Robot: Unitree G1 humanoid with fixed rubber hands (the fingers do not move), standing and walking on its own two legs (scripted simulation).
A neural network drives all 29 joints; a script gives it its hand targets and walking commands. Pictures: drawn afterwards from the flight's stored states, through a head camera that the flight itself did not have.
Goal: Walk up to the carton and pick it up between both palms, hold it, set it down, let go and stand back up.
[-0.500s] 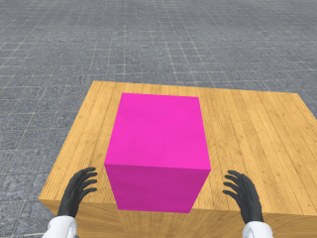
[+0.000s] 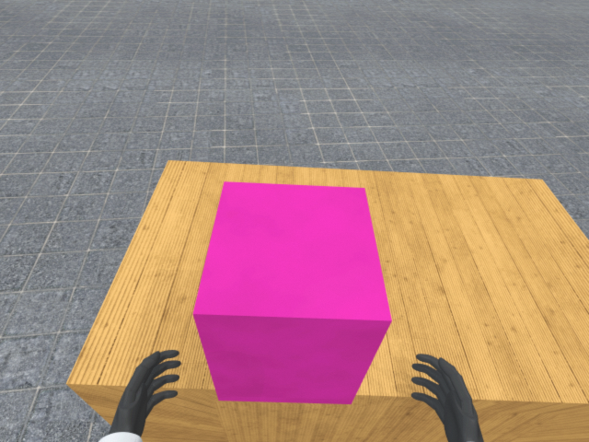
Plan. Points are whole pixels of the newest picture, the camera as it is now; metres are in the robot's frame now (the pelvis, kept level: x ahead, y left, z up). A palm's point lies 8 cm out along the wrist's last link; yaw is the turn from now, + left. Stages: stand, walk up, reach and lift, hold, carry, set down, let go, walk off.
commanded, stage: set down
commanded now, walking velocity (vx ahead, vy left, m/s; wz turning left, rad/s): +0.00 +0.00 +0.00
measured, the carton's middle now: (289, 296) +0.32 +0.03 +0.03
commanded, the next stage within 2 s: let go in 0.70 s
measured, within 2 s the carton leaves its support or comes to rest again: neither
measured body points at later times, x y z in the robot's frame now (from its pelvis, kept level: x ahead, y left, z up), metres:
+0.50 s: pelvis -0.02 +0.00 +0.00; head -0.05 +0.00 +0.45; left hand +0.18 +0.22 -0.03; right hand +0.18 -0.20 -0.03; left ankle -0.02 +0.12 -0.75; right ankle +0.00 -0.12 -0.75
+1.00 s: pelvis -0.04 +0.01 +0.00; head -0.09 +0.01 +0.44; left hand +0.18 +0.22 -0.02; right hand +0.19 -0.20 -0.03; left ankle -0.02 +0.12 -0.75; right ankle +0.00 -0.12 -0.75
